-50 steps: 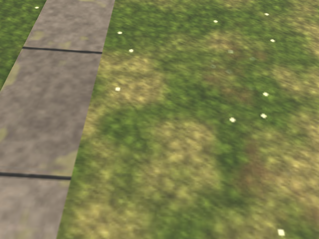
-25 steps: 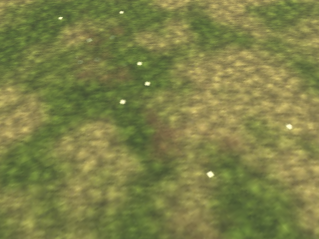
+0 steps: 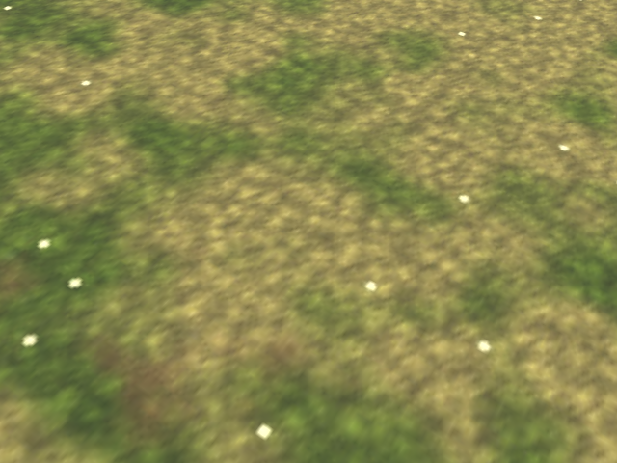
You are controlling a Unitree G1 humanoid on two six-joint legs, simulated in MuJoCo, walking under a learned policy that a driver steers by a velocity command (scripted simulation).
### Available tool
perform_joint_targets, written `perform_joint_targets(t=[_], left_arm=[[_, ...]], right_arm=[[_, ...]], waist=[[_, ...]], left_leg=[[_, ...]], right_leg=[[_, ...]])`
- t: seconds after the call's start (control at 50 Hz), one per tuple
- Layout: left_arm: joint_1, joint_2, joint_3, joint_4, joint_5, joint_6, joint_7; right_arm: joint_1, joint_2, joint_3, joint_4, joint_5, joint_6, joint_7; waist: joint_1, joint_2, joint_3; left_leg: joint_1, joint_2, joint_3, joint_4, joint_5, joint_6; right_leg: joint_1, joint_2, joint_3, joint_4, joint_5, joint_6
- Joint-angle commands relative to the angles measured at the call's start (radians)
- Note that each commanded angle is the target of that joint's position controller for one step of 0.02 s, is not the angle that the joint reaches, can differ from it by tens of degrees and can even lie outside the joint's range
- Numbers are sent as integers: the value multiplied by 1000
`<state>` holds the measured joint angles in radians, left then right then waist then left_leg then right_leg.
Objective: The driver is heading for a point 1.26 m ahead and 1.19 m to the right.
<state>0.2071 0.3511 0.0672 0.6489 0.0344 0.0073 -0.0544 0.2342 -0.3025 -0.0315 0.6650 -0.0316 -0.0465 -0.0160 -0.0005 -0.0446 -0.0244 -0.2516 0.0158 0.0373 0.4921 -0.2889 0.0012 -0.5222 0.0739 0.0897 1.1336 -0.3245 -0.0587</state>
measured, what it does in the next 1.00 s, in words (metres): walks ahead, turning right: right foot, then left foot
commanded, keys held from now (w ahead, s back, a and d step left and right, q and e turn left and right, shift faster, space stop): w+e+shift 0.94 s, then w+shift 0.06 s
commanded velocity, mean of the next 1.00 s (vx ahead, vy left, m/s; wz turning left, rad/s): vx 0.96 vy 0.00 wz -0.99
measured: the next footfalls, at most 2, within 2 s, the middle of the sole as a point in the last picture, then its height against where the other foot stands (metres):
right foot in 0.36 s outside the picture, level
left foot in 0.76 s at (413, 325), level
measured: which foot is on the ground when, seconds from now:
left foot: down 0.00-0.36, up 0.38-0.74, down 0.76-1.00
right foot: up 0.00-0.34, down 0.36-0.78, up 0.80-1.00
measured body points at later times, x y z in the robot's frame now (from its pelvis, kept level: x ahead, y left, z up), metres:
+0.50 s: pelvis +0.35 -0.13 -0.02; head +0.40 -0.13 +0.42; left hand +0.57 +0.08 -0.15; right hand +0.31 -0.40 -0.13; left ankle +0.33 +0.07 -0.62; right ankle +0.35 -0.14 -0.74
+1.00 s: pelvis +0.76 -0.37 +0.00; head +0.77 -0.39 +0.44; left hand +1.11 -0.39 -0.08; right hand +0.50 -0.53 -0.12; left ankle +0.82 -0.24 -0.74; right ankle +0.71 -0.45 -0.64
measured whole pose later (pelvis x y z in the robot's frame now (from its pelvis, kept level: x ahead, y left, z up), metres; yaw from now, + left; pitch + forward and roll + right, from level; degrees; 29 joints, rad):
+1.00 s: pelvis +0.76 -0.37 +0.00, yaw -58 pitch +1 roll +3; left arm 0.09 0.38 0.05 0.67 0.04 0.00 -0.06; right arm 0.43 -0.33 -0.07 0.83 -0.03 -0.09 0.00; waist -0.05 -0.06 0.02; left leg -0.08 0.02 0.20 0.41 -0.33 -0.03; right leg -0.71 -0.03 0.00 1.26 -0.20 -0.11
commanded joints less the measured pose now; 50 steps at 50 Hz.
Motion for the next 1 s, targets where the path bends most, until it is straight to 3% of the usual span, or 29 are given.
perform_joint_targets(t=[0.02, 0.1, 0.18, 0.24, 0.28, 0.32, 0.34, 0.36, 0.38, 0.4, 0.42, 0.44, 0.48, 0.5, 0.54, 0.6, 0.66, 0.7, 0.72, 0.74, 0.76, 0.78, 0.8, 0.82, 0.84, 0.86, 0.9, 0.94, 1.0], left_arm=[[-87, 61, 8, -98, 9, -2, -41], [-177, 41, -4, -114, 2, 9, -45], [-321, 23, -20, -147, 4, 9, -60], [-396, -13, -44, -162, 1, 0, -71], [-336, -17, -47, -140, -5, -2, -54], [-72, 49, -17, -70, -14, -8, -30], [150, 104, 14, -2, -16, -18, -11], [248, 150, 46, 54, -16, -18, 14], [136, 276, 76, 24, -11, 4, 28], [212, 285, 83, -1, -5, 17, 32], [216, 265, 82, 34, -7, 11, 43], [193, 218, 70, 54, -10, -3, 49], [103, 157, 44, 49, -9, -36, 65], [91, 126, 30, 49, -19, -49, 64], [96, 113, 21, 57, -30, -74, 55], [123, 121, 27, 71, -23, -90, 49], [181, 148, 39, 103, -41, -94, 44], [182, 171, 45, 113, -44, -91, 51], [178, 195, 50, 117, -41, -91, 54], [143, 234, 57, 113, -31, -91, 50], [74, 223, 54, 102, -18, -100, 44], [52, 51, 13, 72, -6, -111, 46], [178, -3, -15, 8, -66, -104, 51], [124, 80, -10, 43, -28, -88, 60], [62, 100, -4, 48, -11, -74, 47], [17, 93, -4, 48, -1, -61, 32], [-20, 31, -16, 15, 5, -32, 0], [-81, -20, -33, -31, 4, -9, -15], [-162, -28, -50, -89, 5, -11, -28]], right_arm=[[78, -139, -41, -20, 6, -26, -2], [167, -111, -40, 36, 0, -51, 15], [227, -89, -36, 98, -7, -64, 13], [275, -111, -40, 146, -11, -58, 2], [268, -150, -44, 156, -6, -48, -7], [229, -229, -63, 149, -7, -17, -16], [194, -241, -66, 129, -5, -8, -10], [194, -198, -59, 127, -17, -9, 1], [191, -70, -28, 19, -7, -23, 28], [55, -148, -35, -55, 2, -51, 25], [-16, -137, -27, -78, 8, -69, 23], [8, -126, -17, -64, 6, -77, 18], [58, -115, -11, -41, -32, -46, 16], [80, -110, -11, -32, -46, -24, 19], [1, -88, -1, -71, -49, 2, 27], [-203, -47, 22, -152, -25, -2, 41], [-254, -47, 26, -161, -4, -10, 47], [-224, -77, 16, -154, -1, -13, 36], [-141, -118, -1, -129, 2, -15, 25], [15, -168, -25, -96, 9, -18, 9], [241, -217, -51, -41, 10, -17, -13], [426, -273, -71, 0, -24, -21, -34], [294, -327, -79, -25, -53, -24, -20], [153, -222, -74, -53, -37, -20, -10], [90, -135, -53, -52, -26, -17, -5], [90, -97, -44, -27, -28, -17, 0], [130, -67, -32, 41, -19, -31, 2], [155, -40, -26, 93, 7, -54, 20], [119, -50, -23, 116, 5, -81, 30]], waist=[[-41, 177, 50], [-57, 134, 106], [-76, 125, 197], [-81, 112, 222], [-19, 144, 144], [135, 200, -21], [224, 202, -127], [234, 117, -163], [90, -182, -181], [161, 0, -294], [148, 50, -175], [83, 115, -37], [-21, 141, 52], [-46, 133, 64], [-50, 90, 120], [0, 50, 176], [52, 13, 113], [37, 5, 60], [-2, 6, -12], [-98, 0, -102], [-231, 6, -192], [-262, 209, -287], [-103, 489, -383], [-98, 311, -245], [-87, 193, -130], [-81, 97, -48], [-43, 112, 37], [-15, 112, 85], [31, 124, 127]], left_leg=[[226, 247, -235, -320, -220, 41], [242, 249, -60, -350, -67, 45], [259, 231, 106, -407, 91, 46], [335, 226, 220, -386, 458, 29], [358, 232, 277, -246, 1130, 20], [370, 287, 262, 99, 1462, 38], [247, 299, 237, 374, 1386, 56], [-11, 231, 217, 678, 779, 37], [-501, 13, 168, 1077, -181, -41], [-616, -8, -56, 1153, -110, -32], [-651, 46, -102, 1092, -54, -21], [-601, 86, -96, 978, -30, -16], [-467, 126, -107, 866, -86, -40], [-436, 140, -104, 819, -119, -54], [-407, 151, -69, 672, -124, -79], [-317, 110, -24, 385, 164, -83], [-173, 40, -10, 185, 375, -40], [-64, -6, -20, 87, 344, -16], [51, -38, -27, 81, 278, -7], [230, -39, -38, 89, 195, -1], [474, 9, -51, 105, 110, 7], [678, 252, -295, 77, -210, 31], [724, 492, -884, -175, -377, 108], [575, 439, -855, -220, -541, 130], [439, 396, -672, -210, -481, 132], [332, 360, -539, -216, -315, 127], [205, 321, -336, -249, -141, 102], [168, 310, -186, -291, 26, 71], [76, 250, 17, -362, 254, 65]], right_leg=[[-363, -110, -5, 168, 131, 19], [-438, -125, -19, 182, 223, 19], [-424, -136, -124, -32, 254, -4], [-329, -116, -240, -231, 186, -67], [-112, -21, -327, -322, 130, -120], [168, 49, -304, -342, 21, -167], [444, 77, -252, -400, -7, -200], [719, 26, -105, -488, -37, -211], [983, -255, 456, -616, -182, -338], [1017, -304, 718, -776, -213, -391], [913, -308, 666, -849, -144, -360], [723, -283, 583, -878, -35, -330], [472, -187, 414, -874, 131, -309], [400, -155, 368, -880, 166, -310], [236, -111, 329, -939, 145, -308], [122, -42, 278, -968, 306, -258], [224, -64, 292, -945, 586, -205], [334, -72, 300, -843, 796, -163], [381, -69, 304, -724, 945, -135], [361, -69, 305, -518, 983, -111], [243, -30, 271, -262, 904, -91], [51, 55, 188, 132, 140, -86], [-175, 99, 87, 326, -177, -67], [-242, -4, 61, 340, -43, -79], [-240, -58, 33, 295, 37, -76], [-226, -89, 15, 271, 54, -69], [-222, -135, 10, 241, 46, -59], [-271, -168, -1, 216, 71, -57], [-238, -152, -10, 49, 215, -53]])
